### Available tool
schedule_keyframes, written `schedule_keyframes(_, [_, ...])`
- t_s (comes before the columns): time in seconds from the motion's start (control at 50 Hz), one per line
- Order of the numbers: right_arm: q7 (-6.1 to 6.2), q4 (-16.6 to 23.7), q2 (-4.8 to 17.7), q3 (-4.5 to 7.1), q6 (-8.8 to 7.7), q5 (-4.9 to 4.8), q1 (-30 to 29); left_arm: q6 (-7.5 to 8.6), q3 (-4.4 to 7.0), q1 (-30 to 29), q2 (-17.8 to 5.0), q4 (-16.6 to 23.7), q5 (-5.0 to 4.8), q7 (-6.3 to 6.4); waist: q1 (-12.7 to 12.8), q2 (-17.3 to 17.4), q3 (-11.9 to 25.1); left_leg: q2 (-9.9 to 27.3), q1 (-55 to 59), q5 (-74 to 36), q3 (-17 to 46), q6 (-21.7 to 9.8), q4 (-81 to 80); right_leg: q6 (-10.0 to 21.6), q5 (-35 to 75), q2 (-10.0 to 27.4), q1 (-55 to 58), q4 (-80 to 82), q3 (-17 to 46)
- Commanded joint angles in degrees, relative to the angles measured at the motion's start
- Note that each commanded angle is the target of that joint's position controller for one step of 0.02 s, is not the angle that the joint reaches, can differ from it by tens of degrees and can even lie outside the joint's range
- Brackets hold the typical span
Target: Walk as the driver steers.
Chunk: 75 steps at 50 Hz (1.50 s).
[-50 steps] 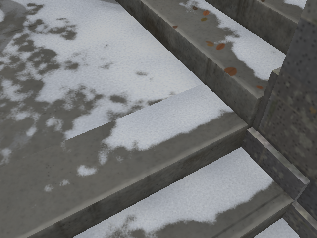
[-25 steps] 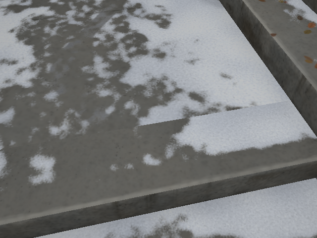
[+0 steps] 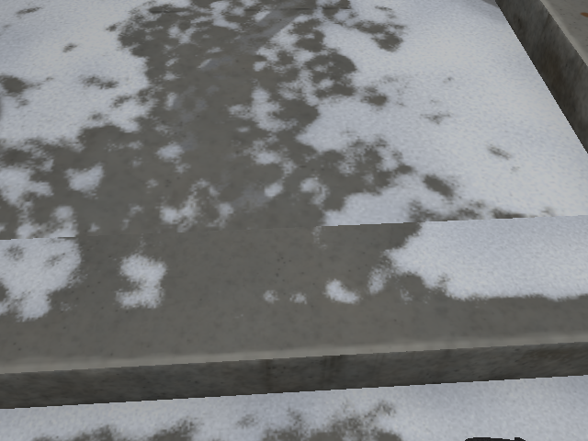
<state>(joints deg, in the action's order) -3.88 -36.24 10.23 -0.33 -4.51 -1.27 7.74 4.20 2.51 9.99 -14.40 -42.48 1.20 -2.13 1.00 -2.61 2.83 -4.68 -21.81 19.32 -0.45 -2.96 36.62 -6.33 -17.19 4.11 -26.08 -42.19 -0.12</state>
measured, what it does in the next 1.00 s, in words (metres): climbs: right foot 0.15 m higher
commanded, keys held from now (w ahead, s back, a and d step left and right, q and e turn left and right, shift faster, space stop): no key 0.30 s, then w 0.70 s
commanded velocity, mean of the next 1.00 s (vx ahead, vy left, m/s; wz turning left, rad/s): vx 0.24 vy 0.00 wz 0.03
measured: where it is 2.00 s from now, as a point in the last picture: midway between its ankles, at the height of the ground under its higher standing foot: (327, 243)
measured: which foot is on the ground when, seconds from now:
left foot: down 0.00-0.98, up 1.00-1.00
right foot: down 0.00-0.58, up 0.60-0.92, down 0.94-1.00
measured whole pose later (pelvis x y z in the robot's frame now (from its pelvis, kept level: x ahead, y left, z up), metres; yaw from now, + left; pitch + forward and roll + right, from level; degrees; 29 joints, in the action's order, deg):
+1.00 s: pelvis +0.25 -0.02 +0.05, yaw +2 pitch +9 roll -4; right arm -6.8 -61.4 7.1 -1.7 -6.0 5.8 31.3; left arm -0.6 -5.3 -6.2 -5.4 -40.9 1.9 -4.9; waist -3.9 4.1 9.0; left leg 4.6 -3.1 9.3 2.3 -6.1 27.5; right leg 6.6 -27.1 -1.5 -52.8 -69.4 -10.1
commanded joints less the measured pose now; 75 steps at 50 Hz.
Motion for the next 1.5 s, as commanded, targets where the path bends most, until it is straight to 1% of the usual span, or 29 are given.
schedule_keyframes(0.02, [-2.79, -0.2, 2.1, 0.52, -0.10, -0.65, 4.2, 2.22, -1.83, -1.2, -1.3, 5.0, -1.55, -1.39, -0.8, 2.5, 5.4, 9.8, 0.6, -4.9, 14.6, -2.3, -7.0, 5.9, 21.5, 3.6, 12.1, 11.1, 2.8])
schedule_keyframes(0.04, [-2.13, -0.1, 1.9, 0.69, -0.96, 1.07, 9.4, 2.83, -2.05, -10.3, -3.9, 6.8, -2.62, -1.76, -7.8, -2.3, 7.0, 5.6, 5.8, -11.9, 5.7, 0.5, -6.6, 12.0, 21.4, 2.3, 7.2, 8.7, 4.4])
schedule_keyframes(0.08, [-0.93, 1.5, 6.7, 1.96, -0.86, 1.85, 0.5, 2.28, -1.49, -6.1, -3.2, 4.8, -0.97, -2.15, -2.5, 1.8, 5.1, 4.2, 8.9, -13.4, 3.5, -0.1, -3.8, 10.6, 14.6, 1.9, 2.7, 9.9, 2.2])
schedule_keyframes(0.32, [0.14, -1.8, 5.1, 2.86, -0.21, 0.97, 3.6, 1.44, -2.43, -2.8, 0.8, 3.9, -0.53, -2.16, -1.4, 1.2, 3.5, 5.4, 0.0, -7.5, 4.5, -0.9, -8.1, 9.8, 10.2, 1.1, 13.0, 10.8, 1.5])
schedule_keyframes(0.4, [2.13, -2.0, 8.9, 4.66, 0.18, 3.19, 4.4, 1.22, 0.73, -0.4, -5.6, 3.3, 1.72, 0.20, 0.1, -1.8, -2.1, 4.7, -8.0, 12.1, 5.0, -5.8, -6.1, 18.1, -20.4, 5.1, 12.3, 20.1, 10.4])
schedule_keyframes(0.46, [3.26, -2.0, 6.4, 4.18, -0.61, 3.92, 5.6, 1.85, 0.58, -1.7, -4.3, 3.4, -0.32, 2.85, -0.5, -5.1, 0.4, 4.6, -7.4, 2.8, 0.8, -4.6, 2.7, 25.7, -18.0, 14.9, 17.2, 28.5, 23.2])
schedule_keyframes(0.54, [2.52, -5.0, 4.6, 4.19, -1.02, 3.73, 12.9, -1.54, 1.02, -4.2, -5.0, 2.0, 0.96, 2.47, -3.3, -3.5, -2.8, 3.0, 11.4, -0.1, -4.2, -5.4, -6.6, 22.2, -9.3, 9.5, 6.4, 25.7, 10.2])
schedule_keyframes(0.58, [2.05, -7.7, 6.3, 4.74, -2.21, 3.66, 20.5, -2.62, 0.73, -5.1, -2.7, 2.1, 2.06, 1.23, -5.5, 4.0, -1.4, 7.2, 18.5, -3.4, 4.1, -10.2, -12.8, 18.4, 1.0, 3.1, 1.9, 10.8, 1.6])
schedule_keyframes(0.62, [2.80, -11.5, 12.9, 6.08, -2.04, 4.48, 36.2, -1.05, -0.49, -6.9, 0.3, 1.8, 1.69, -0.96, -13.4, 16.9, -1.1, 26.3, 40.7, -22.3, 36.3, -26.3, -22.9, 11.5, -12.8, -8.5, -30.9, -33.3, -0.5])
schedule_keyframes(0.66, [1.71, -18.3, 8.5, 3.66, -0.19, 8.13, 39.5, 1.27, -0.22, -8.0, 0.6, 0.9, 0.27, -0.53, -11.6, 9.5, -4.4, 27.1, 40.7, -24.3, 29.9, -20.8, -18.4, 17.4, -13.6, -10.3, -53.6, -79.6, 8.6])
schedule_keyframes(0.7, [0.16, -21.2, -2.0, -1.33, 0.91, 8.24, 33.1, 1.18, -1.50, -10.5, 2.9, 3.0, 2.10, -0.46, -6.8, 3.4, -5.2, 24.5, 35.3, -12.8, 19.2, -14.8, -20.3, 23.0, -4.0, -6.0, -59.4, -74.4, 10.6])
schedule_keyframes(0.8, [2.18, -23.8, -3.4, -3.25, 0.56, 10.83, 24.0, -1.61, -6.77, -17.6, 8.3, 7.3, -0.42, -1.62, -1.2, 4.4, -5.2, 16.4, 9.5, -1.3, 6.5, -11.0, -29.7, 24.6, -2.9, 0.4, -57.5, -73.9, -0.9])
schedule_keyframes(0.82, [1.81, -24.3, -1.5, -2.93, -0.45, 10.12, 23.9, -2.09, -6.43, -23.6, 4.9, 10.5, -1.41, -0.94, -1.6, 1.3, -4.8, 14.8, 2.1, -2.4, 4.4, -9.4, -33.7, 23.8, 1.8, 2.5, -47.9, -56.3, -3.1])
schedule_keyframes(0.86, [-0.37, -22.7, 4.7, -1.93, -0.91, 5.65, 24.6, -5.31, -7.44, -34.8, 5.2, 14.6, 0.47, -2.72, -1.5, 9.7, -2.0, 14.6, -22.8, -15.8, 4.1, -13.2, -47.2, 16.9, -1.5, -1.8, -9.8, -43.8, -10.3])
schedule_keyframes(0.9, [-1.82, -21.2, 13.3, -0.20, -2.77, 4.28, 23.0, -6.56, -6.65, -21.0, 3.6, 8.3, -0.11, -4.16, 3.9, 12.1, -0.7, 18.7, -0.1, -78.3, 0.1, -14.9, -32.7, 13.0, -0.6, -7.3, -12.1, -37.0, -14.3])
schedule_keyframes(0.94, [-2.30, -24.1, 13.3, 0.89, -3.00, 4.36, 28.9, -6.14, -5.65, -14.8, 2.1, 5.6, 0.86, -3.69, 2.7, 14.2, 3.6, 20.7, 21.3, -98.0, -1.5, -12.2, -20.2, 15.1, -4.4, -9.7, -10.5, -19.7, -14.5])
schedule_keyframes(0.96, [-2.82, -25.0, 11.6, 1.21, -2.75, 6.57, 30.0, -5.49, -4.25, -4.2, -0.5, 2.7, 1.72, -2.68, 5.4, 12.5, 10.6, 18.8, 15.0, -97.2, -0.9, -8.9, -6.5, 18.6, 6.0, -8.1, 6.7, -17.9, -7.4])
schedule_keyframes(0.98, [-3.64, -24.3, 6.2, 0.32, -2.61, 9.83, 36.7, -4.65, -4.03, 6.9, -2.7, -2.0, -0.82, -2.07, 5.4, 0.9, 24.7, 11.8, -5.6, -73.6, 5.3, -6.9, 8.4, 27.0, 3.5, 0.0, 33.5, -7.4, 18.3])
schedule_keyframes(1.0, [-4.08, -22.8, 3.5, 0.91, -1.12, 7.70, 29.7, -4.75, -2.43, 24.9, -6.7, -8.5, 2.04, -0.60, 11.9, -9.8, 23.4, 0.4, -19.2, -14.8, 9.9, -4.1, 32.2, 32.7, 1.5, 9.3, 39.0, 12.6, 43.6])
schedule_keyframes(1.02, [-4.47, -22.2, 4.0, 2.50, -0.37, 4.16, 22.8, -2.79, -0.73, 31.2, -9.6, -11.8, 3.62, -0.07, 12.7, -7.6, 11.4, -2.1, -30.3, -18.5, 19.3, -5.0, 62.3, 28.8, -12.7, 11.2, 27.3, 20.1, 51.4])
schedule_keyframes(1.06, [-2.28, -18.5, 0.1, 1.96, -0.64, 4.63, 12.8, -0.19, -1.52, 13.7, -2.9, -13.6, 1.51, -0.23, 4.2, 1.1, 1.5, 0.0, -38.5, -20.6, 17.6, -7.5, 77.8, 25.9, -12.6, 9.6, 10.0, 17.0, 38.2])
schedule_keyframes(1.12, [-0.62, -15.0, -1.8, -0.03, 2.00, 4.79, 9.2, -0.05, -5.51, 1.1, 10.9, -16.4, 2.96, -1.60, -6.2, 7.7, 2.9, 4.0, -42.2, -22.8, 15.0, -13.8, 79.2, 21.4, 2.0, 7.5, 0.9, 20.4, 20.0])
schedule_keyframes(1.16, [-0.98, -15.4, -3.2, -0.99, 3.04, 4.29, 8.9, 1.09, -4.50, 1.4, 9.6, -17.1, 3.04, -1.09, -7.3, 3.0, 0.4, 5.8, -45.4, -15.1, 10.0, -13.5, 78.5, 20.1, 2.2, 4.8, -0.3, 23.7, 9.5])
schedule_keyframes(1.2, [-1.44, -12.4, -2.8, -1.86, 2.95, 3.12, 0.0, 1.04, -4.87, 8.5, 7.7, -19.7, 6.02, -0.70, -5.0, -2.0, -2.0, 6.1, -51.9, -8.7, 4.3, -13.5, 91.8, 21.0, -0.5, 4.6, -2.0, 27.0, 8.7])
schedule_keyframes(1.28, [-0.02, -6.2, 0.1, -3.31, 1.68, 3.02, -14.0, 0.92, -5.97, 20.4, 6.2, -23.8, 7.78, -1.62, -0.8, 3.9, 0.1, 9.9, -59.8, -15.6, 1.3, -14.0, 72.3, 17.5, -0.6, 3.7, 8.4, 28.3, 5.3])
schedule_keyframes(1.34, [-0.56, -3.3, -1.1, -3.49, 3.78, 3.87, -21.3, 1.78, -6.87, 20.2, 5.2, -20.0, 4.95, -2.55, 0.7, -3.4, -3.0, 11.2, -37.8, -14.0, -6.8, -7.6, 58.3, 20.1, 14.4, 6.2, -4.3, 37.0, 2.7])
schedule_keyframes(1.4, [-1.50, -1.6, 1.1, -2.61, 5.27, 4.61, -23.5, 3.61, -5.20, 23.3, -4.0, -19.6, 1.39, -3.74, -1.2, -5.8, -0.4, 4.4, -25.3, 0.6, -11.8, -4.3, 41.6, 22.0, 58.4, 9.5, 7.1, 33.2, 1.6])
schedule_keyframes(1.46, [-1.38, -3.9, 2.5, -1.25, 3.26, 4.28, -10.9, 3.52, -1.44, 22.0, -9.7, -19.6, 1.91, -3.79, -5.1, -8.8, 6.8, 1.7, -16.5, 0.4, -8.8, -7.3, 25.2, 18.4, 91.8, 11.6, 29.7, 18.1, -1.2])
schedule_keyframes(1.5, [0.55, -9.6, 8.0, -0.22, 2.80, 3.47, 9.3, 3.82, -2.75, 27.2, -1.3, -17.8, 3.46, -4.41, -8.1, 8.9, 24.9, 11.5, 24.9, -5.7, 25.1, -17.9, 11.5, 14.1, 58.1, 1.0, -4.0, -6.3, 4.6])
